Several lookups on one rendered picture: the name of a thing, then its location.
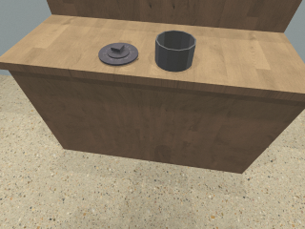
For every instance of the knob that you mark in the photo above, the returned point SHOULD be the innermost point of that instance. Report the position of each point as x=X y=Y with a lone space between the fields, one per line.
x=116 y=47

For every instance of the lid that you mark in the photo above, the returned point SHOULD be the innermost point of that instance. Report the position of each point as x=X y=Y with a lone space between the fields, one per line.
x=112 y=58

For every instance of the pot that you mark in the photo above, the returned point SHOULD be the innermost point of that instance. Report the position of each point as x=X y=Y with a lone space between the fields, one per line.
x=174 y=50

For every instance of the table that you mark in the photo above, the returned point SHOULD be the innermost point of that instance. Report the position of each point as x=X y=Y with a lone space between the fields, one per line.
x=245 y=86

